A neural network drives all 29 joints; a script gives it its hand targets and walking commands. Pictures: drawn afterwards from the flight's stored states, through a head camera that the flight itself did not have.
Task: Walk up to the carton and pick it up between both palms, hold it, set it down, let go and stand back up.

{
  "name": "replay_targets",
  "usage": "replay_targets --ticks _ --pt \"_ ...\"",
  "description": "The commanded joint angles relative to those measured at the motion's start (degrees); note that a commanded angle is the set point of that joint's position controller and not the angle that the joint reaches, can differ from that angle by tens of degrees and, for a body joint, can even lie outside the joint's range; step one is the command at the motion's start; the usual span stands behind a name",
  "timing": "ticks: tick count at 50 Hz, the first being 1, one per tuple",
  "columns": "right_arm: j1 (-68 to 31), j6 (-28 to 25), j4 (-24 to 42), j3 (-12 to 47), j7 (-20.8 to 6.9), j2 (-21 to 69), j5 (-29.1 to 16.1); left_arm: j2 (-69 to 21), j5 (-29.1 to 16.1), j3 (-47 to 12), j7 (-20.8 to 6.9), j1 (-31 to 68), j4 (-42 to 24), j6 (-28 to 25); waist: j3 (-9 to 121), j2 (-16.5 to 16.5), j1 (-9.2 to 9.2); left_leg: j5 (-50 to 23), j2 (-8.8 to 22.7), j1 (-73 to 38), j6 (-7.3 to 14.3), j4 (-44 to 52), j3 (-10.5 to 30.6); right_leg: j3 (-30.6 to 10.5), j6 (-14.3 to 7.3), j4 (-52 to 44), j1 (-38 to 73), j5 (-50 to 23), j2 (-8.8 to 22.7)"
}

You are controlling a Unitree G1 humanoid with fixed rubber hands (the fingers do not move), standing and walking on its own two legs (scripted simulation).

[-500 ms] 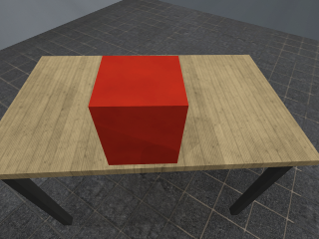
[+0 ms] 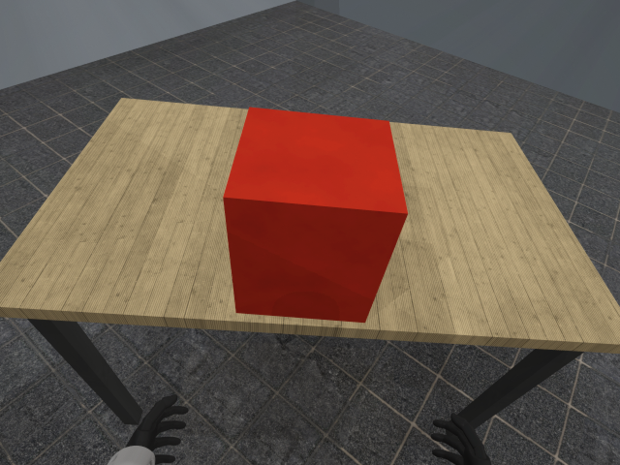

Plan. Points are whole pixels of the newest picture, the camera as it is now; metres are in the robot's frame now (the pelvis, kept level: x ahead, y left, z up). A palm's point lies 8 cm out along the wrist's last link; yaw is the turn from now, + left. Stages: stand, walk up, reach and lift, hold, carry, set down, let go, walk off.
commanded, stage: reach and lift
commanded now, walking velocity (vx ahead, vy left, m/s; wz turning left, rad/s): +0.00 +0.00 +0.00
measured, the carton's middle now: (309, 220) +0.45 +0.02 +0.06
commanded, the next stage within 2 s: none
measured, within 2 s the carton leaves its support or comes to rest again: neither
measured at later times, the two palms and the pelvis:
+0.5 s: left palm (129, 424) +0.17 +0.23 -0.04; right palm (483, 456) +0.16 -0.22 -0.04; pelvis +0.01 +0.00 +0.00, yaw +0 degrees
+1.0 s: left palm (132, 364) +0.22 +0.23 +0.02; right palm (484, 382) +0.23 -0.21 +0.02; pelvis +0.01 +0.00 +0.01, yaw +1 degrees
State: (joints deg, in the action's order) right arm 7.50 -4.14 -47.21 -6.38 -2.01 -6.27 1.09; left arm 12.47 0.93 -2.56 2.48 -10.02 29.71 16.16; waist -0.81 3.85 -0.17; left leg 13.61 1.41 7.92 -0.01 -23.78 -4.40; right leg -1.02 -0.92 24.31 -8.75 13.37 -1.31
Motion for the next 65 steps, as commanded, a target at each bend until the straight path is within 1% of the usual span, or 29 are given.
replay_targets --ticks 1,7,8,9,12,15,20,25,26,27,34,35,36,38,39,42,43,44,47,49,50,51,53,55,58,59,62,63,65 --pt "-3.23 0.43 8.38 -0.66 -0.85 -6.93 -2.47 4.72 -2.13 -1.1 1.75 8.62 -12.5 -2.3 4.29 -8.72 0.49 -2.35 0.25 0.12 -1.27 4.4 1.03 -1.53 0.04 -3.93 -3.02 -3.73 0.63" --pt "2.15 0.78 14.87 2.62 0.44 -8.84 -5.18 4.84 -0.58 1.74 -1.03 -0.53 -11.89 0.08 6.11 -6.13 0.09 -18.88 -1.2 -3.95 -1.86 3.12 1.49 -1.43 0.46 -5.79 0.3 -18.81 0.22" --pt "0.87 0.24 15.77 3.02 0.72 -9.01 -5.28 5.34 -1.13 2.15 -1.46 -0.58 -11.82 -0.45 6.52 -2.76 0.12 -19.04 -1.03 -4.44 -1.29 3.04 1.94 -1.5 0.86 -6.07 -0.45 -19.34 0.01" --pt "2.59 0.17 16.19 3.35 0.81 -8.53 -5.32 5.17 -1.4 2.36 -1.84 -0.95 -12.18 -1.23 5.83 -4.33 0.2 -18.58 -1.28 -3.01 -1.31 3.3 1.74 -1.75 0.91 -5.98 0.61 -19.26 0.28" --pt "2.49 -1.41 19.94 3.19 0.48 -9.17 -4.62 5.5 -1.86 3.08 -1.68 -0.79 -13.18 -5.04 5.75 -2.97 -0.84 -17.86 -0.65 -3.86 -0.95 4.14 1.58 -1.66 0.88 -6.5 -0.68 -16.85 -0.29" --pt "4.47 -1.37 19.59 2.93 0.06 -7.9 -4.25 4.31 -3.12 2.43 -1.57 -0.16 -11.75 -7.03 1.15 -3.82 -0.29 -11.24 0.07 -2.76 -1.24 5.63 1.25 -1.57 0.19 -8.11 -3.4 -8.52 -0.13" --pt "6.07 -1.01 25.83 1.71 0.58 -8.37 -4.48 5.96 -5.32 1.93 -1.2 0.45 -16.69 -8.69 0.95 -3.25 0.06 -9.38 0.32 -2.92 -1.16 6.56 0.88 -1.87 0.08 -9.27 -3.21 -6.79 -0.07" --pt "7.41 -0.43 29.63 2.62 0.48 -7.59 -5.67 6.16 -6.62 1.14 -0.53 0.09 -19.77 -10.05 1.18 -6.03 -0.64 -7.6 -0.01 -1.27 -1.62 6.89 0.25 -1.64 0.05 -9.17 -1.57 -5.41 0.2" --pt "5.34 -0.16 32.43 1.86 0.42 -8.03 -5.06 6.04 -7.43 1.38 -0.53 2.44 -20.32 -10.21 1.61 -4.05 -0.41 -5.21 0.15 0.49 -1.39 7.53 0.37 -0.85 0.07 -9.06 -1.18 -3.74 0.18" --pt "7.97 0.3 32.74 1.92 0.39 -7.42 -5.39 6.56 -7.4 1.75 -0.34 -0.03 -20.81 -10.33 1.32 -4.88 -1.35 -5.42 0.19 0.85 -0.98 7.97 0.02 -1.38 0.11 -9.16 -0.58 -4.07 0.72" --pt "4.59 -0.46 36.0 1.57 0.29 -9.77 -8.39 6.34 -9.14 1.55 -0.13 1.87 -22.61 -11.75 2.47 -5.15 -2.15 -9.16 0.09 -0.19 -2.41 6.78 0.6 -0.97 -0.03 -9.59 0.74 -6.6 0.02" --pt "4.18 -0.26 37.02 1.84 0.46 -9.18 -8.61 6.86 -9.83 1.29 -0.22 1.66 -21.75 -12.09 3.0 -3.6 -1.67 -8.19 0.1 -1.6 -1.93 6.66 0.71 -1.24 -0.19 -9.62 0.48 -6.11 0.47" --pt "7.16 -0.23 35.23 1.46 0.62 -9.86 -8.9 6.21 -9.1 1.54 -0.15 0.38 -23.54 -12.55 3.1 -4.82 -1.12 -9.18 0.29 -2.0 -2.51 6.96 0.72 -1.08 -0.41 -9.78 0.65 -6.89 0.23" --pt "2.91 -0.42 38.34 2.72 1.4 -9.61 -9.24 8.65 -10.43 1.98 -0.09 4.1 -23.6 -14.16 4.36 -2.5 -1.94 -8.27 -0.66 -2.07 -1.53 6.32 0.14 -1.39 0.66 -9.67 0.28 -8.0 0.95" --pt "6.25 0.09 35.05 3.49 1.49 -9.05 -10.01 7.84 -10.15 1.53 -0.34 1.38 -21.71 -14.03 2.53 -2.95 -1.8 -10.14 -0.43 -2.04 -1.22 6.72 0.28 -1.47 0.53 -9.92 1.45 -9.95 1.04" --pt "2.75 -0.02 35.53 4.02 1.65 -9.82 -11.21 7.18 -10.25 1.86 -0.55 3.85 -22.55 -14.61 2.19 -4.93 -1.61 -9.82 -0.23 -0.75 -2.06 7.1 0.48 -0.98 0.3 -10.18 1.99 -8.75 0.74" --pt "-1.26 -0.27 38.44 3.23 1.85 -10.28 -11.14 8.01 -11.99 1.72 -0.48 7.71 -23.59 -15.06 3.64 -3.49 -1.55 -9.71 -0.16 -1.24 -1.86 6.8 0.57 -1.16 0.37 -10.44 1.65 -9.12 1.01" --pt "3.22 0.24 35.0 3.95 2.03 -9.73 -11.08 6.26 -10.26 1.45 -0.63 2.61 -20.62 -14.72 2.31 -4.49 -1.28 -11.08 -0.02 -1.44 -2.0 6.67 0.73 -1.67 -0.12 -10.36 2.05 -10.46 1.33" --pt "-1.37 -1.65 41.34 2.26 3.27 -12.12 -11.61 8.83 -12.38 2.24 -0.91 8.21 -27.38 -17.07 6.35 -3.55 -0.29 -14.91 -0.85 -3.56 -1.76 5.25 0.88 -1.56 0.73 -10.19 3.23 -14.99 0.63" --pt "-1.12 -2.22 40.14 1.98 3.2 -12.77 -12.88 8.59 -11.94 2.45 -0.69 8.45 -27.63 -18.5 6.72 -5.42 -0.58 -16.77 -0.57 -4.29 -2.38 5.68 1.21 -0.88 0.31 -10.03 4.43 -15.85 0.23" --pt "2.45 -2.09 38.03 3.93 3.12 -11.22 -13.61 6.56 -11.67 2.44 -1.06 3.03 -23.89 -18.44 4.55 -5.31 -1.34 -18.22 -0.4 -4.26 -2.32 5.54 1.19 -1.5 0.08 -10.08 5.58 -17.86 0.21" --pt "1.13 -2.37 38.9 3.26 3.4 -11.61 -13.6 7.68 -11.54 3.53 -1.49 4.23 -23.49 -18.49 5.24 -3.1 -1.27 -18.63 -0.57 -3.41 -1.94 6.03 1.05 -1.7 0.65 -10.43 7.26 -19.03 0.16" --pt "0.44 -2.54 41.17 3.22 3.69 -12.68 -13.35 7.48 -11.62 4.22 -1.55 5.77 -25.54 -18.42 4.84 -2.46 -1.17 -17.88 -0.59 -2.61 -2.01 6.27 1.14 -1.53 0.66 -10.79 8.69 -18.62 0.28" --pt "-2.21 -2.67 42.96 2.94 3.65 -12.91 -14.19 7.73 -12.65 4.14 -1.73 7.33 -27.3 -18.69 5.17 -2.92 -1.33 -16.94 -0.63 -3.92 -2.25 7.17 1.22 -1.39 0.84 -11.56 7.66 -17.03 0.07" --pt "-0.03 -3.43 42.64 3.59 3.45 -13.69 -15.87 5.85 -11.64 2.65 -1.28 6.05 -29.47 -19.87 5.79 -5.85 -0.52 -23.61 -0.52 -6.36 -3.36 6.1 1.8 -1.47 -0.07 -11.08 7.38 -21.58 -0.42" --pt "-1.02 -2.98 40.47 3.54 3.22 -14.18 -15.73 5.78 -10.23 3.19 -1.14 6.8 -27.77 -19.27 3.91 -6.75 -1.21 -24.35 0.06 -6.42 -3.96 6.43 2.17 -1.56 -0.71 -11.83 7.34 -20.66 -0.59" --pt "-4.92 -1.28 44.71 3.49 2.78 -14.57 -15.86 6.35 -11.79 4.33 -0.8 9.59 -27.99 -17.45 3.97 -4.36 -1.93 -19.08 -0.18 -4.25 -3.76 7.65 1.72 -0.72 -0.39 -12.99 6.14 -16.31 -0.79" --pt "-7.12 -0.36 45.14 3.17 2.66 -15.02 -15.47 7.05 -12.87 3.35 -0.56 12.16 -29.12 -16.55 4.13 -3.87 -1.08 -16.52 -0.2 -4.1 -3.19 8.23 1.83 -0.76 -0.21 -13.0 5.16 -14.5 -0.44" --pt "-7.37 2.13 41.63 1.56 2.55 -15.14 -16.02 6.83 -12.02 3.35 -0.11 12.32 -28.36 -13.23 3.34 -5.08 -1.44 -12.96 0.07 -3.8 -3.16 9.33 1.68 -1.46 -0.27 -13.25 5.38 -11.55 -0.08"
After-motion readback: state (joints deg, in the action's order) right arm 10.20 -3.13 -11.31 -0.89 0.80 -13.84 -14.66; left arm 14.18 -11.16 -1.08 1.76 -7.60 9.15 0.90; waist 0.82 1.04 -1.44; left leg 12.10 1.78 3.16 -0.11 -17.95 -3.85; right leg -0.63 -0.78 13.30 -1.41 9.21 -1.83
